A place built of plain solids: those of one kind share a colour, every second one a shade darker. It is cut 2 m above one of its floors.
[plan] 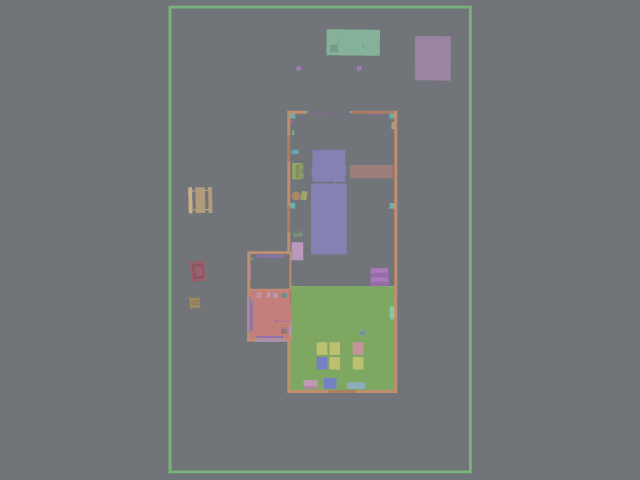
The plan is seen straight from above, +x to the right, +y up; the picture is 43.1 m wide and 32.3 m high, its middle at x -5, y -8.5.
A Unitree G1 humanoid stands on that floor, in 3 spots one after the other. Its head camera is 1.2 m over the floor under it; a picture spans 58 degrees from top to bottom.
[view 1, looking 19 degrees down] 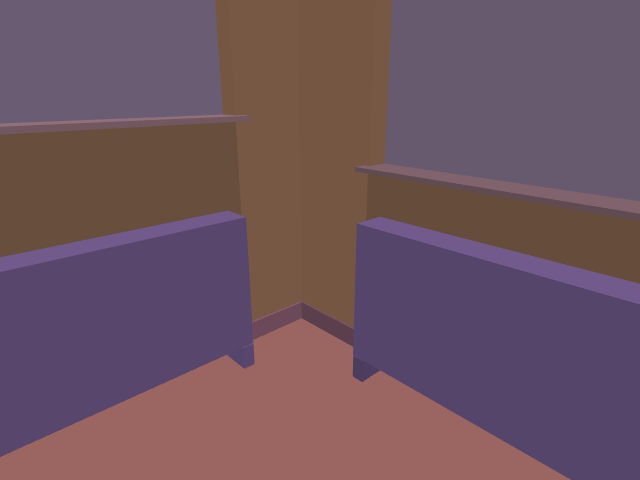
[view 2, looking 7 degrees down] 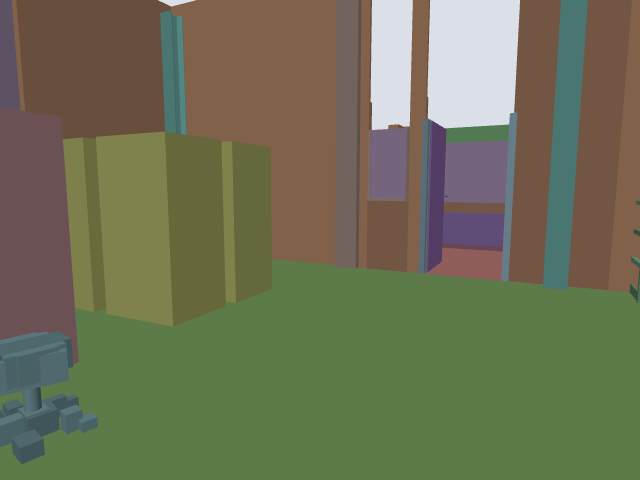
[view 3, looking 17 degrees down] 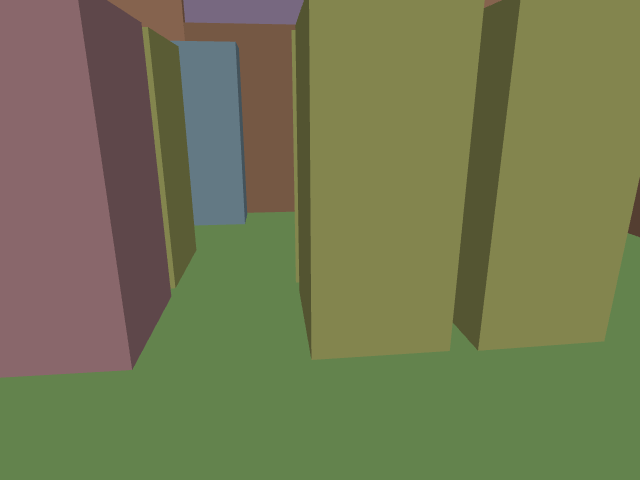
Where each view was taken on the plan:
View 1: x -8.30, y -13.50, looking -133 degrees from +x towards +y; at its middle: wall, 2.17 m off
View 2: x -1.00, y -12.60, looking -153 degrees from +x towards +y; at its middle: wall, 6.79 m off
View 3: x -3.50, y -13.50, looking -96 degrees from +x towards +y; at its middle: roll_cage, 1.98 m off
